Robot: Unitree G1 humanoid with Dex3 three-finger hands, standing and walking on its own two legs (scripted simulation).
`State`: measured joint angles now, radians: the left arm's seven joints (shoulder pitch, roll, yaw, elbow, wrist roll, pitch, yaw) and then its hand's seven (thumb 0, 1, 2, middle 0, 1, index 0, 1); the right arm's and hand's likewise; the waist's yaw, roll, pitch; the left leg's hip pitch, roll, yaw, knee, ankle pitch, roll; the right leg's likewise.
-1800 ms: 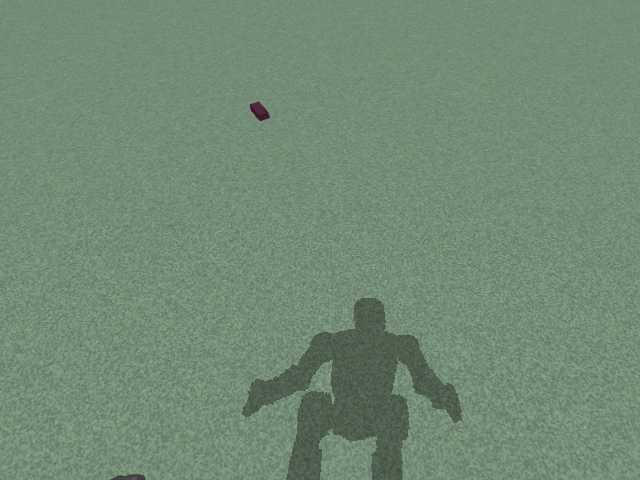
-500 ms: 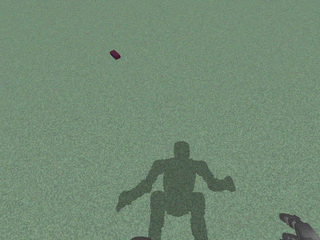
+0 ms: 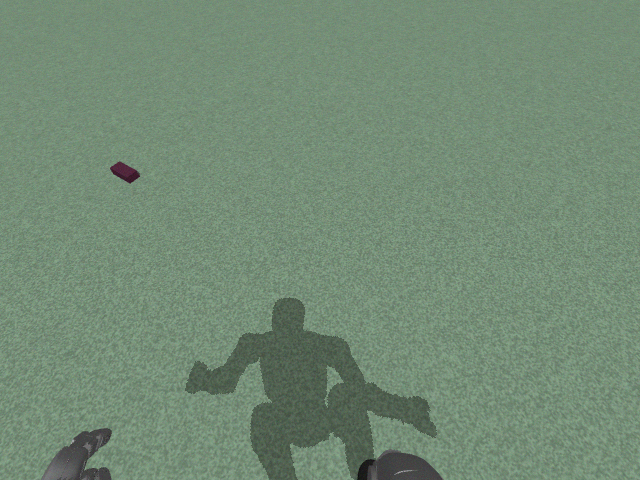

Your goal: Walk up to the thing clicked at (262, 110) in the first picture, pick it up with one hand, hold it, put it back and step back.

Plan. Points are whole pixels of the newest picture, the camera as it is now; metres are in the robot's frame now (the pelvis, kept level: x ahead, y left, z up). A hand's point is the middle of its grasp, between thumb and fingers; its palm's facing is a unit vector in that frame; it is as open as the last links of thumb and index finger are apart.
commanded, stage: walk up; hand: left
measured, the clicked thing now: (124, 172) +1.52 +0.86 -0.74
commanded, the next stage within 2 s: none
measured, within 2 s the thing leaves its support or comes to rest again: neither
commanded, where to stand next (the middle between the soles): +1.15 +0.88 m, yaw -37 degrees
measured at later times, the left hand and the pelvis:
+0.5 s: hand (15, 356) +0.36 +0.52 -0.16, palm faces -0.21 -0.82 -0.54, open 7.4 cm; pelvis +0.25 +0.20 -0.02, yaw -11 degrees
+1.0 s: hand (30, 225) +0.61 +0.56 -0.10, palm faces -0.22 -0.81 -0.55, open 7.3 cm; pelvis +0.45 +0.30 +0.00, yaw -18 degrees
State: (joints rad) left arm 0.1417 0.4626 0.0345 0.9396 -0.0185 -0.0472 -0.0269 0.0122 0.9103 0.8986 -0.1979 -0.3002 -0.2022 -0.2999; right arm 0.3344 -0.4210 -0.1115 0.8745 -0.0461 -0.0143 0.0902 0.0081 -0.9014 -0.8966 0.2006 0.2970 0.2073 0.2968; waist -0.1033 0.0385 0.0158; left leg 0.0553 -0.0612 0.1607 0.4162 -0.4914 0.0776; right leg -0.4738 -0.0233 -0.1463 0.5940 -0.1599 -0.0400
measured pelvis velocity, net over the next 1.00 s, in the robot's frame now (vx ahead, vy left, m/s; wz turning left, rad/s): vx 0.45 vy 0.30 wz -0.31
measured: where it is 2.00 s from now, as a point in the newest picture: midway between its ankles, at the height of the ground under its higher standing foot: (162, 297)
